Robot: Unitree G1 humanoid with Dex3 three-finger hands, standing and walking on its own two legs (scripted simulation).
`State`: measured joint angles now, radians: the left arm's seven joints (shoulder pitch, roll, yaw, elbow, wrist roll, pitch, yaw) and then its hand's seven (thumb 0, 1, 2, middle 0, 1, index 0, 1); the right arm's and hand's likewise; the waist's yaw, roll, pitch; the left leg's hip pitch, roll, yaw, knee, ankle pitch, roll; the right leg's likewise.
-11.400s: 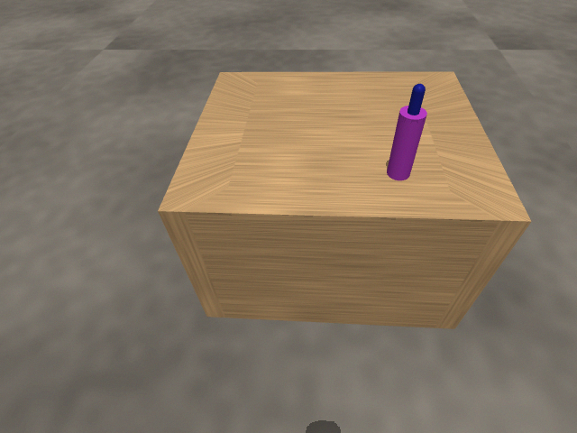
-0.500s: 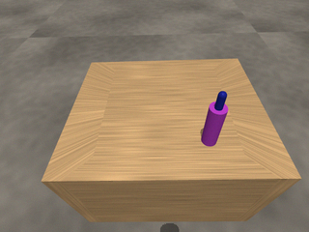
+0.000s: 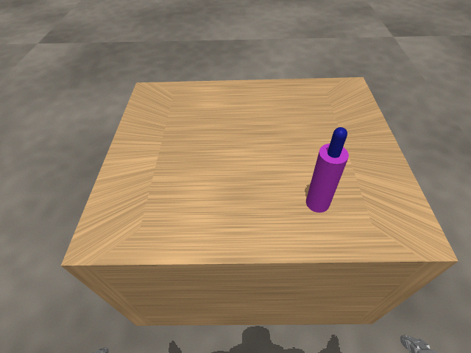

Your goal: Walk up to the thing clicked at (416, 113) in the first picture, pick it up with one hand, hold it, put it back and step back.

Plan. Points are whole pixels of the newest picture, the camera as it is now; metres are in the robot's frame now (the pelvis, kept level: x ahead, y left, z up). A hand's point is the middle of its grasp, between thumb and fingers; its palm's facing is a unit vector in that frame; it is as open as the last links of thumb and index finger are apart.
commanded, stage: rise first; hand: right
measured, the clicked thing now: (328, 171) +0.51 -0.19 -0.05
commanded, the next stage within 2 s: go down in 1.22 s
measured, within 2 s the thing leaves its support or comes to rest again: neither
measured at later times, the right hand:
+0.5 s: hand (409, 327) +0.18 -0.27 -0.09, palm faces +0.24 +0.90 -0.37, open 16.6 cm
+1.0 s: hand (418, 313) +0.20 -0.27 -0.05, palm faces +0.29 +0.89 -0.35, open 17.4 cm
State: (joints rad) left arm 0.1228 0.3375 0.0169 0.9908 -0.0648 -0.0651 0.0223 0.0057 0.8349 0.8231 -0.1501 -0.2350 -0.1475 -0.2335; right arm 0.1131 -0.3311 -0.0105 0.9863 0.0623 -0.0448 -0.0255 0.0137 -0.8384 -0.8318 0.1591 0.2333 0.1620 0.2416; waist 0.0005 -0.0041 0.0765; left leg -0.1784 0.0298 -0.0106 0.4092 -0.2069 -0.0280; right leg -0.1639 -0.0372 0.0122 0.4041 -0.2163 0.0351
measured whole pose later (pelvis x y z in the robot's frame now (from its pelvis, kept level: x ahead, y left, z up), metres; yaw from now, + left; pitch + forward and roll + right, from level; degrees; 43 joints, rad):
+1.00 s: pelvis +0.02 +0.00 +0.00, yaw -1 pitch -1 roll +0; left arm 0.22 0.22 0.10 0.64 -0.03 -0.07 0.07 -0.01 -0.53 0.07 -0.06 -0.07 -0.06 -0.06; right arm 0.32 -0.29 -0.20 0.36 0.03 -0.07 -0.07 -0.01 0.53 -0.06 0.05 0.06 0.06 0.06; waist -0.02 -0.01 0.02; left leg -0.14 0.04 0.00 0.42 -0.25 -0.03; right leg -0.13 -0.03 0.02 0.42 -0.26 0.03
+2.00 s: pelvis -0.01 -0.01 -0.03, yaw +0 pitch +8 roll +1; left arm 0.22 0.25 0.04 0.59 -0.02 -0.15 0.10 -0.01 -0.51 0.02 -0.06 -0.05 -0.06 -0.04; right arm -0.31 -0.56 -0.51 0.92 0.24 -0.34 0.42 -0.01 0.57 -0.02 0.05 0.05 0.06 0.06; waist 0.07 0.04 -0.06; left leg -0.54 0.03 -0.01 0.74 -0.34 -0.03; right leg -0.54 -0.04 0.03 0.77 -0.36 0.03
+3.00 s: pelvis -0.01 -0.02 -0.08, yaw +1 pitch +19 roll +4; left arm 0.30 0.26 -0.05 0.30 0.01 -0.17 0.05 -0.01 -0.53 0.05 -0.06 -0.05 -0.05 -0.05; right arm -0.72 -0.87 -0.64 1.20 0.16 -0.30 0.56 -0.01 0.56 -0.03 0.06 0.04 0.06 0.05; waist 0.18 0.04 -0.14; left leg -0.89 0.00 0.01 0.97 -0.42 -0.05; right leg -0.93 -0.06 0.07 1.08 -0.48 0.02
